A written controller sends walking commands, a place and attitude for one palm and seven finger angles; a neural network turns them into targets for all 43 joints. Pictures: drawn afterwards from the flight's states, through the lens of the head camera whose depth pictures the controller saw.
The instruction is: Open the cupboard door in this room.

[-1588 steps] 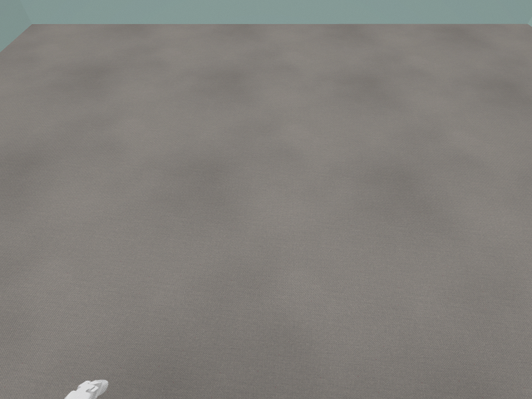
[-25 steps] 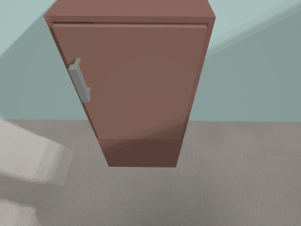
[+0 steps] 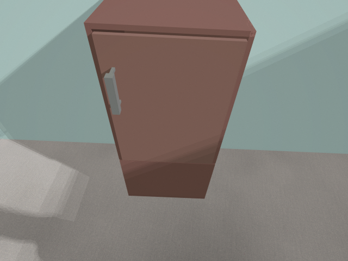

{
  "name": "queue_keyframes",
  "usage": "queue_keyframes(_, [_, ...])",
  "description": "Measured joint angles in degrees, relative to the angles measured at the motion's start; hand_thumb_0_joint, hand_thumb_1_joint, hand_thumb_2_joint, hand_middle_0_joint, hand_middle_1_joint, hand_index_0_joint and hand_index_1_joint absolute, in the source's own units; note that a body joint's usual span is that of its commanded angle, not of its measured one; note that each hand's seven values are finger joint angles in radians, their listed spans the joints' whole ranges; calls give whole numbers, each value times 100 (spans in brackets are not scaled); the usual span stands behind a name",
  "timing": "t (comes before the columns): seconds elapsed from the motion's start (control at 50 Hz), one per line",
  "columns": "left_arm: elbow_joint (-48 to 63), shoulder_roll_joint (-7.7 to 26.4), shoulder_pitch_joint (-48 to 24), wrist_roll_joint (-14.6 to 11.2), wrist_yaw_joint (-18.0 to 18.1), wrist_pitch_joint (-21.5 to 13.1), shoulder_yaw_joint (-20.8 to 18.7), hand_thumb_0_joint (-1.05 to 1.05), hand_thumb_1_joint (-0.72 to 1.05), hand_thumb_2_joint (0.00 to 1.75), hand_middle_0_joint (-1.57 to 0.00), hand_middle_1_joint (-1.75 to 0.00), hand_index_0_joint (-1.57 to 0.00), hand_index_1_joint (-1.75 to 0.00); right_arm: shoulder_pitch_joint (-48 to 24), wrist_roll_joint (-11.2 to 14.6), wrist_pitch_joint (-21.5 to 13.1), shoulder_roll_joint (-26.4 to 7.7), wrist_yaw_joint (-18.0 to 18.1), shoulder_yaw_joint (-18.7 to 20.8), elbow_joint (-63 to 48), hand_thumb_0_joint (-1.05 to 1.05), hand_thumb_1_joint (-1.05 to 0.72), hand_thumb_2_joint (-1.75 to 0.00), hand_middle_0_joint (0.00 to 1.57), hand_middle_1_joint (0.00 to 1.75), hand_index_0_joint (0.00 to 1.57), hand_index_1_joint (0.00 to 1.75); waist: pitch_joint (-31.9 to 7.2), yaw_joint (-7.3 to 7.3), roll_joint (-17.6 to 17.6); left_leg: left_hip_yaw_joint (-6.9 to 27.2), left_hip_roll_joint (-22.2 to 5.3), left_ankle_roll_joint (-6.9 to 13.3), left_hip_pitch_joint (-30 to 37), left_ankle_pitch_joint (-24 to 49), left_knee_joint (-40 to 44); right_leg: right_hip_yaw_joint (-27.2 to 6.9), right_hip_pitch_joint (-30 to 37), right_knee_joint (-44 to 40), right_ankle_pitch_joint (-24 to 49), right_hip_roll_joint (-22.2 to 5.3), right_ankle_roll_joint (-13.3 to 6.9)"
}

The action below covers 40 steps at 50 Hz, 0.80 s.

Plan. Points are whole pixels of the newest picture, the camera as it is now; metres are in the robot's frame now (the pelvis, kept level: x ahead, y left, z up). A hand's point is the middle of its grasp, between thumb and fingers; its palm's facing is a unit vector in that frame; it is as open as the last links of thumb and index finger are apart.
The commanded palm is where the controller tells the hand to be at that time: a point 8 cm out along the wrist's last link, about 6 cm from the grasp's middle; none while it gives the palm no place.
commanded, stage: come to a stop and stand still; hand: left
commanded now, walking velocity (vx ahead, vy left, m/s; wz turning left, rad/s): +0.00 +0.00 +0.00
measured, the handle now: (114, 91) +0.59 +0.23 +0.06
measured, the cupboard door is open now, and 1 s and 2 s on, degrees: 0 0 0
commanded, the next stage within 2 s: look again from close up in 0.34 s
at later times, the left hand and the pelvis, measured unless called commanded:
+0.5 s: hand out of the picture -0.05 +0.17 -0.18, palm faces +0.01 -0.99 -0.14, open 7.4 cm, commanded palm none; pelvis -0.01 +0.02 +0.00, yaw -1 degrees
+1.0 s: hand out of the picture +0.00 +0.17 -0.18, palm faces +0.00 -0.99 -0.16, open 7.4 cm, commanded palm none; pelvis +0.00 +0.01 +0.00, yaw -2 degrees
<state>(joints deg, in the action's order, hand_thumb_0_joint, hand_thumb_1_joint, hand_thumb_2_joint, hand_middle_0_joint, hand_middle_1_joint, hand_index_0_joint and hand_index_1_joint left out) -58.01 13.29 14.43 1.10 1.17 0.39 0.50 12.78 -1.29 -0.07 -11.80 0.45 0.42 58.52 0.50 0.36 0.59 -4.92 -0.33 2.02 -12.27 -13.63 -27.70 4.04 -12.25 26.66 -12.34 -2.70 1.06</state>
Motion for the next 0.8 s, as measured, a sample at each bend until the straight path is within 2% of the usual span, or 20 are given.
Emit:
queue_keyframes(0.38, [-522, -589, 612, 19, 88, -44, 42, 1, 91, 90, -20, -30, -20, -30, 480, 74, 23, 424, 42, 57, 606, 0, -91, -90, 20, 30, 20, 30, 170, -14, 58, -119, 135, 136, -1, 189, 225, -119, -61, -156, 202, -120, 122])
queue_keyframes(0.8, [-484, -674, 500, 22, 121, -126, -29, 1, 91, 90, -20, -30, -20, -30, 397, 67, -18, 481, 67, 101, 600, 0, -91, -90, 20, 30, 20, 30, 103, -32, -25, -206, 108, 129, -1, 130, 217, -212, -113, -125, 164, -91, 123])
